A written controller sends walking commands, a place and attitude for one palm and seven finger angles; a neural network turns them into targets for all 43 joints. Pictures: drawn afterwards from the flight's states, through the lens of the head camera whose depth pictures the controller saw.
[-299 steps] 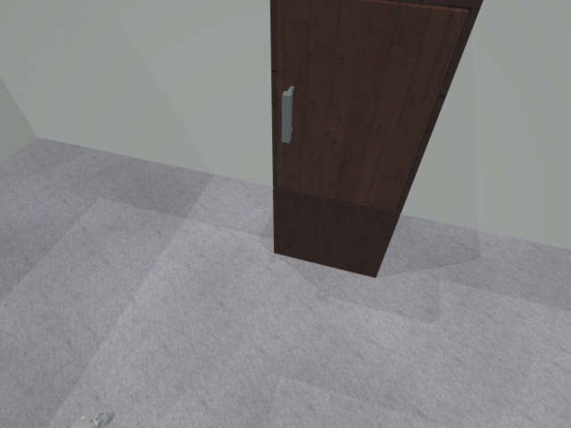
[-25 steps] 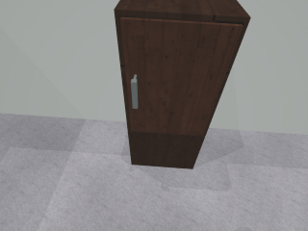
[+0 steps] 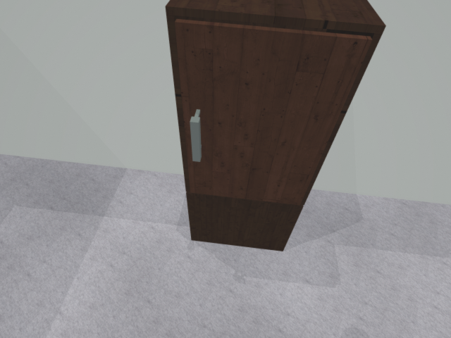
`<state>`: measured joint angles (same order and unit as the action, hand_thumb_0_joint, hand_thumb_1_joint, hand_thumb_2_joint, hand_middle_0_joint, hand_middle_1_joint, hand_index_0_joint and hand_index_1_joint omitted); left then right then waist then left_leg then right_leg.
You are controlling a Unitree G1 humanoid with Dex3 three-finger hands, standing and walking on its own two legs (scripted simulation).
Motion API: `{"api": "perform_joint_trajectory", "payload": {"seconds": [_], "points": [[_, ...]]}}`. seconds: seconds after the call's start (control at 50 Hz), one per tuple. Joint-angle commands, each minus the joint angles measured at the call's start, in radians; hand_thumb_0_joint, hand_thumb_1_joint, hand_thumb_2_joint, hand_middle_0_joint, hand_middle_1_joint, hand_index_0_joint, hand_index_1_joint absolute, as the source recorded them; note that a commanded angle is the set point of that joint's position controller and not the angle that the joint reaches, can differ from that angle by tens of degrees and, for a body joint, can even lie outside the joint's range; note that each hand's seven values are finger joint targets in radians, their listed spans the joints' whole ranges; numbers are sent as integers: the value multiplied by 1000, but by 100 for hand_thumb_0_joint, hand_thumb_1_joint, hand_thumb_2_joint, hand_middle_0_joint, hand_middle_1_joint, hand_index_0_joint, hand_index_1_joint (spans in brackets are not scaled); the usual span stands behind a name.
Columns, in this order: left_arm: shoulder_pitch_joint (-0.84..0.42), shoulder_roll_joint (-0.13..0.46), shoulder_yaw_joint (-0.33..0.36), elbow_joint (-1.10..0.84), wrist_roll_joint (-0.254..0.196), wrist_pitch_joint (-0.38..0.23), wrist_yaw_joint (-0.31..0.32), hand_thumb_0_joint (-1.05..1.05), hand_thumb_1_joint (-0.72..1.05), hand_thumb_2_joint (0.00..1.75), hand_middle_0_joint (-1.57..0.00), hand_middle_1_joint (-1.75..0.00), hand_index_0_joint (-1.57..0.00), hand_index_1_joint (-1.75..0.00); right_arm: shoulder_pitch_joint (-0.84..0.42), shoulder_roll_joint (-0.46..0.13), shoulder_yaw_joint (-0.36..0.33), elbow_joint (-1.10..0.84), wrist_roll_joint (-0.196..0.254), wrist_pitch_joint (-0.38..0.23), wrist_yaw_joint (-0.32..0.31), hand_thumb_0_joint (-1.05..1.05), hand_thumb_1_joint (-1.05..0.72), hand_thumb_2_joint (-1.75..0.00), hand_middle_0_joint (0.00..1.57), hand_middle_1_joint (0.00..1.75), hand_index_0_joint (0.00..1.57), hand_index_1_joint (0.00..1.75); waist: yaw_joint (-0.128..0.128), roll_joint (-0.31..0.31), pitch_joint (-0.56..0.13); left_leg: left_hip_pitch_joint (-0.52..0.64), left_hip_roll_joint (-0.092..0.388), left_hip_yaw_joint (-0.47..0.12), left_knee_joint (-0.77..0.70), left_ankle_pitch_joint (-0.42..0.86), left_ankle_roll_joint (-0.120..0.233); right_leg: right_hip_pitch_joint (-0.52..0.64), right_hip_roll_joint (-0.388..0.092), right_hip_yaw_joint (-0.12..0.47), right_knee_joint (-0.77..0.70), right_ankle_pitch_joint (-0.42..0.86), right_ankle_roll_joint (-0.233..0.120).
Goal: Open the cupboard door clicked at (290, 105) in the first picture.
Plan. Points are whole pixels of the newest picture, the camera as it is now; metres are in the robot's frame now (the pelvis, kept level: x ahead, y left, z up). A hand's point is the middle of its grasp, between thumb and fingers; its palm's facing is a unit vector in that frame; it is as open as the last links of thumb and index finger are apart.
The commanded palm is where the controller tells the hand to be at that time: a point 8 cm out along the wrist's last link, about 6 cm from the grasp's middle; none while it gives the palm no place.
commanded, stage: shuffle to correct the standing spot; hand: left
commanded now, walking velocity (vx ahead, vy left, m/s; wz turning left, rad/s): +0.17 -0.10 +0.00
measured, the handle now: (197, 135) +0.62 +0.13 -0.03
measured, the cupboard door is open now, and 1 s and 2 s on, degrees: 0 0 0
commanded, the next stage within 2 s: come to a stop and stand still in 0.36 s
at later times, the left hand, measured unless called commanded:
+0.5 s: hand (149, 336) +0.16 +0.16 -0.16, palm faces -0.04 -0.98 -0.18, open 7.3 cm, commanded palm none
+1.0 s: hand out of the picture +0.12 +0.14 -0.17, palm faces +0.09 -0.97 -0.23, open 7.3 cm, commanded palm none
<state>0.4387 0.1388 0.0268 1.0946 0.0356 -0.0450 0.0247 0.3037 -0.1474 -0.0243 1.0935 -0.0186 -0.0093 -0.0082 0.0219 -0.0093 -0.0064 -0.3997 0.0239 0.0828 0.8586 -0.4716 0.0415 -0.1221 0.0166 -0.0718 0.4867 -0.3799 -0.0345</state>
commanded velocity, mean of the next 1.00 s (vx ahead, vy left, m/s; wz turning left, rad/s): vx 0.02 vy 0.01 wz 0.00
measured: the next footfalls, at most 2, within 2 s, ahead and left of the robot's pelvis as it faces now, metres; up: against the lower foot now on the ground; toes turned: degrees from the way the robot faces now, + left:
left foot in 0.12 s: +0.12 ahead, +0.10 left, +0.00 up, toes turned +7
right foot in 0.60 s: +0.17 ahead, -0.18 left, +0.00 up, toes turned -7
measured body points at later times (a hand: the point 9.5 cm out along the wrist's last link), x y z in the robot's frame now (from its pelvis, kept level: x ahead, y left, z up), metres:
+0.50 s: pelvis +0.08 -0.02 +0.01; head +0.11 -0.01 +0.46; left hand +0.16 +0.21 -0.14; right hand +0.04 -0.23 -0.14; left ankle +0.08 +0.09 -0.73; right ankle +0.13 -0.17 -0.68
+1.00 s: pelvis +0.07 -0.05 +0.00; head +0.09 -0.04 +0.45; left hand +0.12 +0.19 -0.16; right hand +0.16 -0.29 -0.14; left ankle +0.07 +0.06 -0.72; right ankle +0.13 -0.18 -0.73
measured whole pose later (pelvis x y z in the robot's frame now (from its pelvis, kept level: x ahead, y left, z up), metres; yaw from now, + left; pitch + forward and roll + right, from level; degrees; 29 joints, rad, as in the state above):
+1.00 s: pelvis +0.07 -0.05 +0.00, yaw +1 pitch +0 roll +0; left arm 0.22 0.19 0.06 0.98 0.03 0.02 0.04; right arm 0.17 -0.17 -0.05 0.97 -0.01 0.02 0.00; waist 0.03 -0.03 0.04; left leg -0.32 0.01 0.05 0.67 -0.36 -0.04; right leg -0.36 -0.08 -0.11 0.56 -0.19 -0.01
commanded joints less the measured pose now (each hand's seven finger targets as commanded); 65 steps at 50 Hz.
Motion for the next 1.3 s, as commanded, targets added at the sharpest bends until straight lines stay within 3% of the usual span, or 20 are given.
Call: {"api": "perform_joint_trajectory", "payload": {"seconds": [0.0, 0.06, 0.08, 0.1, 0.12, 0.18, 0.26, 0.44, 0.52, 0.54, 0.58, 0.6, 0.66, 0.88, 0.96, 0.98, 1.0, 1.02, 1.1, 1.28], "points": [[86, 130, 18, 3, 5, -13, 15, 0, 90, 90, -20, -30, -20, -30, -114, -18, -2, -128, 7, -41, 11, 0, -90, -90, 20, 30, 20, 30, -3, -97, 108, -142, 22, 18, -83, 28, 0, 47, -266, 214, -157, 552, -175], [33, 119, 16, 4, -12, 0, 5, 0, 90, 90, -20, -30, -20, -30, 83, -34, -4, -53, 1, -43, -5, 0, -90, -90, 20, 30, 20, 30, -96, -74, 63, 261, -14, 61, -327, 266, 1, -173, -155, 97, 1, 421, -97], [43, 92, 12, -7, -15, 2, -2, 0, 90, 90, -20, -30, -20, -30, 187, -107, -23, -23, -6, -48, -16, 0, -90, -90, 20, 30, 20, 30, -128, 52, 2, 426, 100, -92, -383, 294, 41, -279, -104, 62, 202, 325, -59], [48, 47, 6, -32, -19, 4, -9, 0, 90, 90, -20, -30, -20, -30, 289, -215, -49, -12, -13, -54, -27, 0, -90, -90, 20, 30, 20, 30, -143, 302, -73, 513, 387, -482, -524, 354, 146, -449, -7, -25, 488, -108, -3], [26, 81, 14, -58, -12, 11, -10, 0, 90, 90, -20, -30, -20, -30, 286, -247, -50, -21, -7, -41, -33, 0, -90, -90, 20, 30, 20, 30, -132, 231, -72, 466, 486, -616, -609, 302, 228, -495, -16, 65, 665, -197, -18], [-39, 58, 24, -46, 9, 26, -23, 0, 90, 90, -20, -30, -20, -30, 83, -126, -21, -65, -8, -47, -31, 0, -90, -90, 20, 30, 20, 30, -49, 115, 145, 114, 368, -380, -669, 196, 168, -489, -107, 96, 731, 7, 1], [7, 16, 22, -29, 8, 52, -33, 0, 90, 90, -20, -30, -20, -30, 65, -101, -21, -71, -7, -68, -32, 0, -90, -90, 20, 30, 20, 30, -4, 97, 81, 105, 275, -130, -647, 444, 123, -424, -104, 60, 674, 149, 35], [-237, 43, 29, -142, -4, 62, -42, 0, 90, 90, -20, -30, -20, -30, 107, -165, -51, -67, -22, -43, -29, 0, -90, -90, 20, 30, 20, 30, -60, 155, 58, 183, 284, -107, -607, 461, 130, -383, -95, 3, 309, 98, 59], [-158, 42, 27, -120, -9, 26, -26, 0, 90, 90, -20, -30, -20, -30, 80, -138, -41, -67, -19, -23, -18, 0, -90, -90, 20, 30, 20, 30, -13, 135, -10, 125, 206, -71, -450, 400, 63, -109, -44, -47, 19, 206, 56], [-93, 78, 32, -94, -9, 12, -16, 0, 90, 90, -20, -30, -20, -30, 94, -109, -32, -56, -11, -23, -12, 0, -90, -90, 20, 30, 20, 30, 14, 54, -51, 90, 147, -33, -371, 280, 16, 13, -82, 0, -68, 274, 63], [-61, 226, 46, -96, -12, -2, 3, 0, 90, 90, -20, -30, -20, -30, 146, -24, -8, -72, 6, -12, -12, 0, -90, -90, 20, 30, 20, 30, 3, -283, -131, -51, 23, -5, -123, -145, -57, 116, -420, 320, -137, 631, -39], [-97, 230, 40, -115, -10, 6, 4, 0, 90, 90, -20, -30, -20, -30, 135, -39, -17, -73, 7, 1, -18, 0, -90, -90, 20, 30, 20, 30, -5, -155, -94, -1, 31, -50, -54, -163, -57, 17, -443, 292, -143, 725, -98], [-164, 181, 37, -119, -14, 0, 18, 0, 90, 90, -20, -30, -20, -30, 116, -44, -20, -47, 10, 20, -20, 0, -90, -90, 20, 30, 20, 30, -18, -240, -66, -66, 31, -59, 100, -70, -84, 43, -374, 196, -59, 1052, -121], [-193, 215, 71, -166, 1, 41, 26, 0, 90, 90, -20, -30, -20, -30, -25, -54, -36, -138, 2, 49, 5, 0, -90, -90, 20, 30, 20, 30, 6, -156, -27, -5, 1, -52, -18, 32, -88, -118, -366, 206, -147, 445, -165], [-223, 206, 67, -170, -9, 58, 19, 0, 90, 90, -20, -30, -20, -30, 83, -52, -28, -115, 6, 24, 1, 0, -90, -90, 20, 30, 20, 30, -51, -122, -62, 284, -25, -5, -393, 217, -63, -259, -267, 159, -75, 120, -79], [-203, 153, 52, -173, -14, 65, 15, 0, 90, 90, -20, -30, -20, -30, 107, -94, -32, -108, 3, 16, -4, 0, -90, -90, 20, 30, 20, 30, -55, 12, -66, 359, 48, -71, -489, 202, -48, -316, -187, 105, 18, 4, -31], [-185, 81, 37, -183, -19, 70, 8, 0, 90, 90, -20, -30, -20, -30, 83, -162, -46, -130, -7, 13, -8, 0, -90, -90, 20, 30, 20, 30, -49, 273, -22, 287, 235, -328, -614, 116, 15, -392, -79, 17, 162, -119, 34], [-210, 73, 32, -188, -16, 69, 7, 0, 90, 90, -20, -30, -20, -30, 36, -191, -43, -158, -15, 17, -12, 0, -90, -90, 20, 30, 20, 30, -49, 312, 50, 131, 316, -415, -697, 69, 100, -378, -56, 25, 280, -149, 43], [-124, 77, 30, -100, 1, 64, -17, 0, 90, 90, -20, -30, -20, -30, -77, -123, -18, -161, -10, -3, -23, 0, -90, -90, 20, 30, 20, 30, 6, 118, 95, 66, 226, -277, -703, 13, 105, -331, -54, 80, 482, 21, 31], [-118, 37, 7, -75, -8, 57, -14, 0, 90, 90, -20, -30, -20, -30, 62, -133, -26, -91, -13, -12, -36, 0, -90, -90, 20, 30, 20, 30, -53, 105, 67, 222, 255, -269, -660, 224, 133, -279, -63, 47, 247, -63, 45]]}}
